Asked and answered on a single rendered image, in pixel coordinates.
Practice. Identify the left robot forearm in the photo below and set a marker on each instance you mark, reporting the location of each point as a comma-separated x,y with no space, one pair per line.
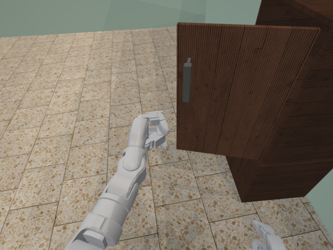
103,226

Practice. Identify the handle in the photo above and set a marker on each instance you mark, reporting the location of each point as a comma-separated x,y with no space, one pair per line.
187,80

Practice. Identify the robot left hand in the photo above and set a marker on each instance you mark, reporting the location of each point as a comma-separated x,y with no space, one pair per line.
147,138

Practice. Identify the robot right hand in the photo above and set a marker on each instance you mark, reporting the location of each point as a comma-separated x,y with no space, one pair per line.
273,242

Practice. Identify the left robot upper arm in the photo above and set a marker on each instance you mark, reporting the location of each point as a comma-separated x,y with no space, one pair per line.
81,245

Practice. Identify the cupboard door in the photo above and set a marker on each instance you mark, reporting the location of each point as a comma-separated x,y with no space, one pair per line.
241,77

